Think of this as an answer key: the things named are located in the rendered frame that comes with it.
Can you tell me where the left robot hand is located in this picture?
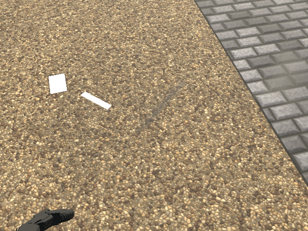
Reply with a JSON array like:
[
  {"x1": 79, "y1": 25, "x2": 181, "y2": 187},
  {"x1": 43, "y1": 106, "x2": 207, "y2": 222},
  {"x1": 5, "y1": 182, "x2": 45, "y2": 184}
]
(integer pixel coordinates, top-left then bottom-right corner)
[{"x1": 15, "y1": 209, "x2": 74, "y2": 231}]

